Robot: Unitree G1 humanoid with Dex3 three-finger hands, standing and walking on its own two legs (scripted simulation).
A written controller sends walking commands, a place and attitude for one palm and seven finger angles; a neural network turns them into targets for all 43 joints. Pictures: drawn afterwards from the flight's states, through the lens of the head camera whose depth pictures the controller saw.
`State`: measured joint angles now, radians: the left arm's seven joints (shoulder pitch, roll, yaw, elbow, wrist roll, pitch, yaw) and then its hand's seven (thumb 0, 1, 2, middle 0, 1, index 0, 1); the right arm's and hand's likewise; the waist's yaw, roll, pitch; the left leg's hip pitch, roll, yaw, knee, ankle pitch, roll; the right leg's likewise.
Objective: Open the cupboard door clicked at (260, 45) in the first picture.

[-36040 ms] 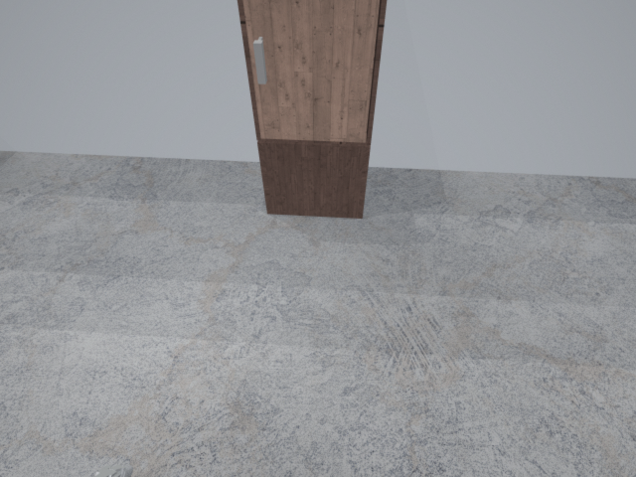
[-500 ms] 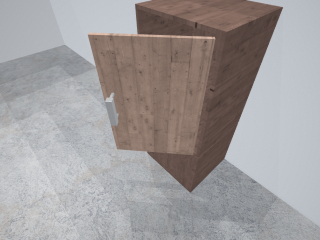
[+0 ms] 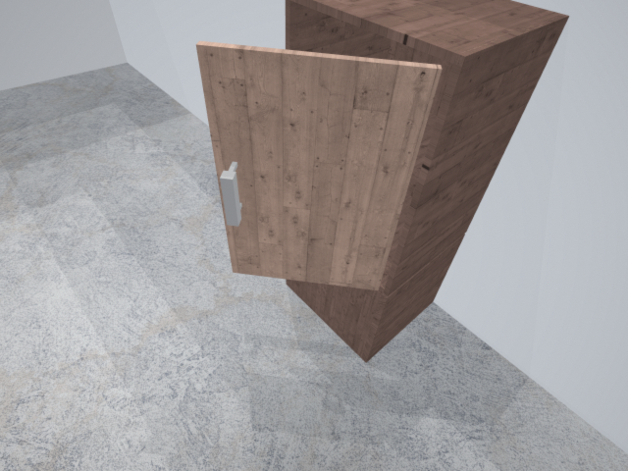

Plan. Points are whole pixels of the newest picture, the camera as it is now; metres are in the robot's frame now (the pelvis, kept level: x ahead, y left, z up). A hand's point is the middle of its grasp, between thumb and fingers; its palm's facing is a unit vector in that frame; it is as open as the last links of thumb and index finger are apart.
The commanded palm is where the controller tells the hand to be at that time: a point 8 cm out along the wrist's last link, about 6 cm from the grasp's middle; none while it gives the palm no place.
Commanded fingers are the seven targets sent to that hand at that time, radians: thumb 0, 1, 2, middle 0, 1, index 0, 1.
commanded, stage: come to a stop and stand still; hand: left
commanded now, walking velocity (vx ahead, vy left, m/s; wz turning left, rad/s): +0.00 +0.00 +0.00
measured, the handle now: (234, 193) +0.65 +0.20 -0.04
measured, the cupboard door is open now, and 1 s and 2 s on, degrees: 41 41 41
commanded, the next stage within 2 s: look again from close up in 1.50 s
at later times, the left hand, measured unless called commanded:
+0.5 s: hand out of the picture -0.03 +0.22 -0.18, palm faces +0.05 -0.98 -0.19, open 7.4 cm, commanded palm none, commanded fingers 0.00 0.90 0.90 -0.20 -0.30 -0.20 -0.30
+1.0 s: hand out of the picture +0.07 +0.24 -0.17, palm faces +0.00 -0.96 -0.27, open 7.4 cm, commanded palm none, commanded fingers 0.00 0.90 0.90 -0.20 -0.30 -0.20 -0.30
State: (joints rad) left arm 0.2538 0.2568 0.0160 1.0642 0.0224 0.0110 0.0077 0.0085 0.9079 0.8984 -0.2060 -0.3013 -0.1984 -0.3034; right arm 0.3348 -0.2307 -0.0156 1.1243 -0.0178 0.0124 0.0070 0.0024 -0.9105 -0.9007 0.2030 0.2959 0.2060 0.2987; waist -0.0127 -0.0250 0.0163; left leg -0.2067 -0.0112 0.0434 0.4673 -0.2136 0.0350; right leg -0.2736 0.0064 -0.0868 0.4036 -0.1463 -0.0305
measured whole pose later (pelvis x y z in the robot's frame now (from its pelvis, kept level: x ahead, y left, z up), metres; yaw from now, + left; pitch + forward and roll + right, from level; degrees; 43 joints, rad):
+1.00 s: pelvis +0.05 +0.03 +0.00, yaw +1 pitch -2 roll +0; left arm 0.24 0.26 0.00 1.10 0.02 -0.01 0.02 0.01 0.91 0.90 -0.20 -0.30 -0.20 -0.30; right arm 0.20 -0.27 -0.01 1.13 -0.01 -0.01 0.00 0.00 -0.91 -0.90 0.20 0.30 0.21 0.30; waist 0.00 -0.01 0.04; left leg -0.10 -0.07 0.05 0.36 -0.23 0.08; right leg -0.21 -0.02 -0.02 0.38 -0.13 0.01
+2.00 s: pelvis +0.08 +0.01 +0.01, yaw +1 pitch -2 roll +0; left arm 0.17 0.31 0.00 1.11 0.02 -0.01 0.01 0.01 0.91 0.90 -0.21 -0.30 -0.20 -0.30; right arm 0.14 -0.31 0.01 1.15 -0.01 -0.01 0.00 0.00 -0.91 -0.90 0.20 0.30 0.21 0.30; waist 0.01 -0.01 0.03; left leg -0.03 -0.03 0.03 0.29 -0.23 0.04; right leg -0.13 0.01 -0.04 0.30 -0.14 -0.02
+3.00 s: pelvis +0.05 +0.02 +0.00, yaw -1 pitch -3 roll +0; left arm 0.20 0.28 0.00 1.03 0.02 0.00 0.02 0.01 0.91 0.90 -0.21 -0.30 -0.20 -0.30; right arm 0.16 -0.29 -0.01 1.06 -0.01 -0.01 0.00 0.00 -0.91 -0.90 0.20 0.30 0.21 0.30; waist 0.01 -0.01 0.02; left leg -0.11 -0.04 0.08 0.43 -0.27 0.06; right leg -0.23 0.00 0.00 0.45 -0.16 -0.01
